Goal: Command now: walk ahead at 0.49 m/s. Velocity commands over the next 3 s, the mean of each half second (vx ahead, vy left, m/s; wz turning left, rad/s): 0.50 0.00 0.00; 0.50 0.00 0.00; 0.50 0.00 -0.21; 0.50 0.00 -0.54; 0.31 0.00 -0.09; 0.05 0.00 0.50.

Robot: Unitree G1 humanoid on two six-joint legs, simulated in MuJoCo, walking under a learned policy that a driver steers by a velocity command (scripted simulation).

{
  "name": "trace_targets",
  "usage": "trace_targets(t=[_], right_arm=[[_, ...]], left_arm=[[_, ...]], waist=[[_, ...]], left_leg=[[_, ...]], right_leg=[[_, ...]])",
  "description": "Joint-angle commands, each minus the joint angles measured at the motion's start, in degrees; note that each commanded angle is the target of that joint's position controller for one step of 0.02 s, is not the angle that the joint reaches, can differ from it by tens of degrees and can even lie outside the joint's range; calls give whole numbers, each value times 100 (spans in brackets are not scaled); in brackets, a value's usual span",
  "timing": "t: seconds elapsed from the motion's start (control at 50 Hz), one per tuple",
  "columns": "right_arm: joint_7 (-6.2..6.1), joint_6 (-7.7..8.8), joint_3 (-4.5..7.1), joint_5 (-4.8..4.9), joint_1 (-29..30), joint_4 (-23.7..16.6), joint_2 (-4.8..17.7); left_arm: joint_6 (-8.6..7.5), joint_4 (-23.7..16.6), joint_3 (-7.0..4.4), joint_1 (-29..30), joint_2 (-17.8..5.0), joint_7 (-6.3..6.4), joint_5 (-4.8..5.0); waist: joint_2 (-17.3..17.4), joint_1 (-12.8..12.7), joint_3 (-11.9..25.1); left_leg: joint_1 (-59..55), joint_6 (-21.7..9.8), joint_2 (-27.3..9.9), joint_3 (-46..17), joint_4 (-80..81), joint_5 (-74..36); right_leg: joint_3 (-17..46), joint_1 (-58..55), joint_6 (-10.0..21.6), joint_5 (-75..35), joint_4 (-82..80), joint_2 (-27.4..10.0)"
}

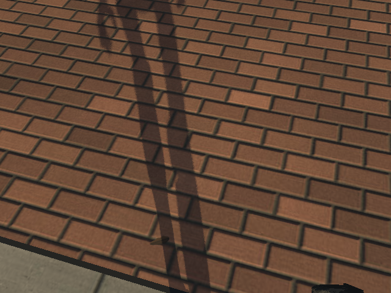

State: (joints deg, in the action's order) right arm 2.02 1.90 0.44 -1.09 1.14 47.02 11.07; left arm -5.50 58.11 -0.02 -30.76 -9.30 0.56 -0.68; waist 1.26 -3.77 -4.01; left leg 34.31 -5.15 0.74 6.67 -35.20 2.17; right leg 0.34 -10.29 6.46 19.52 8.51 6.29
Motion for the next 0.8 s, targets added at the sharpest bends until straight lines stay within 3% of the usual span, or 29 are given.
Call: trace_targets(t=[0.02,0.04,0.06,0.08,0.1,0.12,0.14,0.16,0.2,0.22,0.26,0.32,0.4,0.48,0.52,0.56,0.58,0.6,0.62,0.64,0.66,0.68,0.7,0.74,0.76,0.8], right_arm=[[-127,104,197,16,-640,-37,687],[-179,140,268,25,-1441,240,802],[-245,185,348,-37,-2306,491,938],[-305,186,478,-150,-3093,592,1406],[-240,126,494,-101,-2788,583,1408],[-170,115,460,88,-2149,500,1108],[-143,153,377,100,-1670,418,797],[-123,209,310,54,-1542,480,530],[-165,335,220,28,-1693,684,336],[-170,394,219,38,-1860,779,369],[-164,460,249,65,-2118,927,564],[-149,451,233,79,-2462,1038,635],[-172,435,183,83,-2961,1181,612],[-241,396,156,11,-3359,1328,641],[-282,374,167,-35,-3391,1385,705],[-317,365,184,-47,-3191,1390,778],[-324,359,198,-42,-3105,1394,834],[-312,342,199,-9,-2989,1385,854],[-297,364,160,45,-2893,1257,770],[-235,369,38,281,-3431,1090,183],[-251,358,193,137,-3356,1189,663],[-243,352,246,71,-2826,1015,724],[-214,376,227,42,-2489,920,623],[-159,254,228,-78,-2436,917,424],[-115,181,213,-107,-2526,956,296],[-60,100,226,-118,-2384,883,258]], left_arm=[[-43,-101,-182,14,-977,106,-45],[-4,-98,-206,119,-1068,109,-66],[9,-148,-213,306,-1107,79,-33],[-10,-317,-149,266,-830,45,-19],[21,-257,-132,-492,-446,-26,110],[33,-335,-213,86,-949,-6,-51],[7,-500,-247,638,-983,-48,-61],[12,-524,-248,792,-882,-70,-65],[166,-478,-201,668,-587,-135,-154],[217,-466,-187,649,-488,-167,-162],[277,-598,-194,979,-496,-208,-160],[308,-899,-198,1896,-586,-224,-128],[300,-1144,-134,2795,-500,-240,-53],[280,-1327,-114,3443,-535,-224,-46],[243,-1416,-129,3599,-587,-218,-47],[188,-1350,-172,3276,-662,-186,-52],[155,-1179,-225,2752,-745,-146,-61],[102,-852,-304,1809,-860,-94,-88],[47,-573,-427,775,-1192,-25,-216],[60,-499,-602,105,-1817,0,-340],[138,-470,-574,357,-1574,-81,-113],[149,-519,-506,1010,-1319,-106,1],[109,-576,-427,1430,-968,-135,11],[38,-458,-310,1596,-582,-112,5],[0,-376,-284,1487,-522,-100,-3],[-79,-205,-306,1163,-660,-89,18]], waist=[[-656,679,305],[-664,998,669],[-538,1416,1055],[218,1555,1715],[1155,889,2004],[144,838,1107],[-19,690,439],[-324,473,6],[-202,168,-51],[-130,134,-39],[-19,120,-102],[25,310,-250],[177,612,-202],[259,826,-217],[289,797,-244],[333,538,-117],[373,309,139],[251,-98,599],[63,-488,1216],[-1179,-393,2133],[-772,-307,2114],[-557,-7,1098],[-329,123,570],[-395,476,179],[-436,553,203],[-422,622,164]], left_leg=[[-1350,-312,416,64,221,429],[-2118,-433,455,-25,486,483],[-3362,-629,93,-380,795,437],[-4452,-991,-1338,-2009,852,1158],[-5445,-1936,-2476,-4846,1582,1492],[-4576,-1778,-2185,-4392,2097,2325],[-3708,-1598,-2004,-3636,2377,2290],[-2955,-1377,-1775,-3113,2601,1673],[-2257,-1023,-1348,-2290,2755,861],[-2166,-986,-1258,-2059,2793,483],[-2140,-945,-1144,-1686,2918,87],[-2384,-774,-970,-1336,3003,-509],[-2856,-469,-832,-1037,2853,-1280],[-3756,-526,-1031,-1060,2572,-1784],[-4149,-605,-1218,-1095,2355,-2158],[-4223,-533,-1283,-984,1869,-3238],[-4176,-462,-1253,-925,1311,-3938],[-3907,-360,-1085,-754,323,-4022],[-2799,-265,-896,-638,-1026,-2661],[-719,50,35,-146,-3390,704],[-41,-37,270,-845,-4130,2677],[284,-77,-95,-989,-4107,2153],[187,-65,-293,-962,-3792,1738],[-325,24,-544,-912,-3207,1447],[-514,78,-550,-861,-3091,1385],[-411,161,-575,-738,-2894,1196]], right_leg=[[291,303,-52,-7258,1426,-1680],[286,378,-54,-7199,2359,-1656],[193,1132,-35,-6158,3558,-1508],[-143,2139,2,-3290,5512,-971],[36,4209,-185,1013,7358,23],[368,4805,-29,456,7287,-435],[356,4788,-13,-13,6979,-661],[337,4513,-27,-184,6577,-841],[316,3909,-160,-310,6033,-1042],[233,3838,-213,-369,5892,-1057],[80,4107,-312,-678,5537,-1169],[-139,4669,-441,-1411,4714,-1292],[-388,4623,-498,-2122,3517,-1135],[-478,4756,-412,-1989,2843,-946],[-465,4742,-296,-1621,2610,-878],[-533,4092,-102,-1128,2303,-669],[-588,3404,12,-953,2146,-480],[-642,2277,169,-1183,1763,-348],[93,693,438,-1039,1782,-1056],[2781,-1093,1231,-551,1544,-2875],[3856,-847,1383,-617,893,-3036],[2900,34,1179,-437,734,-2766],[2268,838,1011,-792,471,-2529],[1385,1784,625,-1380,169,-2014],[1149,1946,581,-1621,99,-1914],[863,2013,606,-2101,-3,-1814]])
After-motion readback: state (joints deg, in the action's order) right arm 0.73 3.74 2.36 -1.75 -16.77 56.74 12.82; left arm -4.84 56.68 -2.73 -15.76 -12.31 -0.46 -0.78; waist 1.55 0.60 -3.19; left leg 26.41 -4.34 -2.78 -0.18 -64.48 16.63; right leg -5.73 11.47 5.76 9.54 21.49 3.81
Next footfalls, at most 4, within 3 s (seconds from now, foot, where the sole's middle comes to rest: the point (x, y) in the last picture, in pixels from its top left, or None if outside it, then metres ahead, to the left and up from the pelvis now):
0.08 left None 0.21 0.06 -0.77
0.62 right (254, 272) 0.51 -0.11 -0.77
1.16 left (204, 193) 0.81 0.07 -0.77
1.74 right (253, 144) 1.05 -0.12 -0.77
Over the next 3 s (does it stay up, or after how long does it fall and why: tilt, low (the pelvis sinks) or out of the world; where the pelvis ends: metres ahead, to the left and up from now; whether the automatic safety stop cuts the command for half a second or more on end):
stays up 1.26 -0.18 0.02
